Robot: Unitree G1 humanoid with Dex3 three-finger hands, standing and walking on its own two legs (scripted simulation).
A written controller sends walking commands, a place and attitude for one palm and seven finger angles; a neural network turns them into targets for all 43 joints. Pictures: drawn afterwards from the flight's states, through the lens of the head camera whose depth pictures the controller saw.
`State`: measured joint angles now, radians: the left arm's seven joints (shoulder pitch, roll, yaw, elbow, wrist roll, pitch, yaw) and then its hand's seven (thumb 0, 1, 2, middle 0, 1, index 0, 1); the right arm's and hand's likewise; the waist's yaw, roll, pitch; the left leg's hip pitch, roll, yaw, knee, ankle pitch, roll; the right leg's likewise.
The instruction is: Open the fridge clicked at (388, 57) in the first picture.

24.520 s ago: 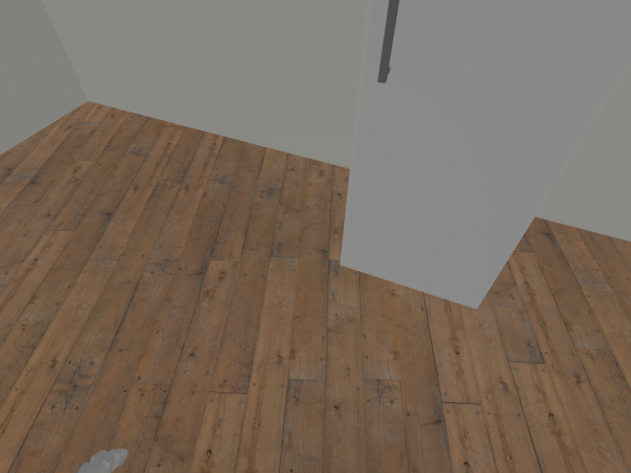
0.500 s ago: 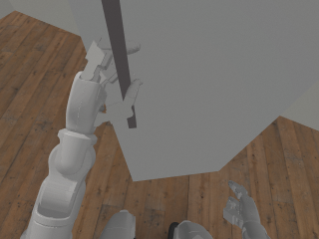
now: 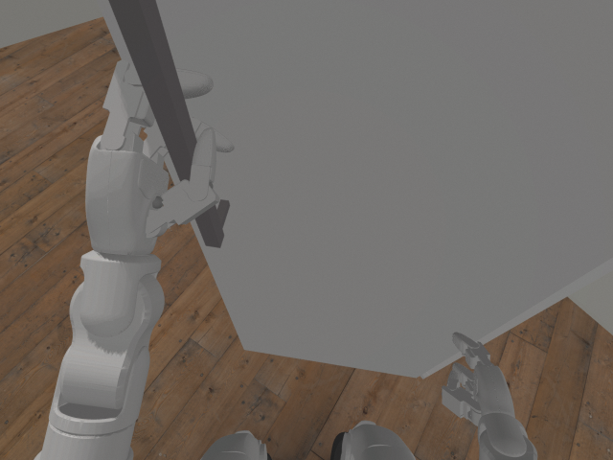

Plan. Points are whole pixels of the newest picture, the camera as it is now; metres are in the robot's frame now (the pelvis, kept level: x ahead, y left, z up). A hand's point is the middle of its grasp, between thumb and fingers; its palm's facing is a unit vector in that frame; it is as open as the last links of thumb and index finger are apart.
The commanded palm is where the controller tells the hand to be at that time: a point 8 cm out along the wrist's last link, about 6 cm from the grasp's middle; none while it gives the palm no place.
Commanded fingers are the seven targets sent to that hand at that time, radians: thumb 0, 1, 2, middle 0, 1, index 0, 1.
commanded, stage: walk backward, drawing the door open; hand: left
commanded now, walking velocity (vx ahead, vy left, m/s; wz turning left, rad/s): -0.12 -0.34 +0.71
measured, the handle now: (172, 69) +0.36 +0.10 +0.29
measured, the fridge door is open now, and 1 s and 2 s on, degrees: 44 75 72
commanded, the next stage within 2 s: stop walking and hold the door back in 0.78 s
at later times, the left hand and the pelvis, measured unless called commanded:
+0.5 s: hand (209, 317) +0.21 +0.07 +0.22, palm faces +0.45 -0.87 -0.18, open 6.5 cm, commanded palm +0.16 +0.11 +0.22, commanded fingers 0.00 0.90 0.90 -0.45 -1.40 -0.45 -1.40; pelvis -0.02 -0.17 +0.00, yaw +19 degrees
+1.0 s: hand out of the picture +0.10 +0.03 +0.22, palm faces +0.74 -0.63 -0.22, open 6.2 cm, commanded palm +0.06 +0.07 +0.22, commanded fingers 0.00 0.90 0.90 -0.45 -1.40 -0.45 -1.40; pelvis -0.04 -0.31 +0.02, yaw +33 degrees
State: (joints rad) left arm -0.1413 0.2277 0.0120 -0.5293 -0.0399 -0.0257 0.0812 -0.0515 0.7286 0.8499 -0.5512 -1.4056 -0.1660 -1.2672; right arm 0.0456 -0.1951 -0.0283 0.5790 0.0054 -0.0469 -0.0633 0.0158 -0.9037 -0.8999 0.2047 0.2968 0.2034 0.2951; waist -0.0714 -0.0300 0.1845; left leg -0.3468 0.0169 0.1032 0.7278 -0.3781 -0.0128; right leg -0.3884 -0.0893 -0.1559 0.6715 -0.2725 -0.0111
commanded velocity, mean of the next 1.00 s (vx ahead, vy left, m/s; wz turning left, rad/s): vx -0.12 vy -0.11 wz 0.51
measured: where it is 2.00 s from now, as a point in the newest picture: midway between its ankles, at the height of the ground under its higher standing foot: outside the picture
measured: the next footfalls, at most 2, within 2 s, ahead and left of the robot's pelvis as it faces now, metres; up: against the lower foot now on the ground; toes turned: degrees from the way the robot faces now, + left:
left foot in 0.02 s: +0.04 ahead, +0.09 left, +0.00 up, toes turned +6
right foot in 0.28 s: +0.09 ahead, -0.29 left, +0.00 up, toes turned +8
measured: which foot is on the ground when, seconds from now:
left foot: up 0.00-0.00, down 0.02-0.28, up 0.30-0.48, down 0.50-0.82, up 0.84-1.00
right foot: down 0.00-0.00, up 0.02-0.26, down 0.28-0.50, up 0.52-0.80, down 0.82-1.00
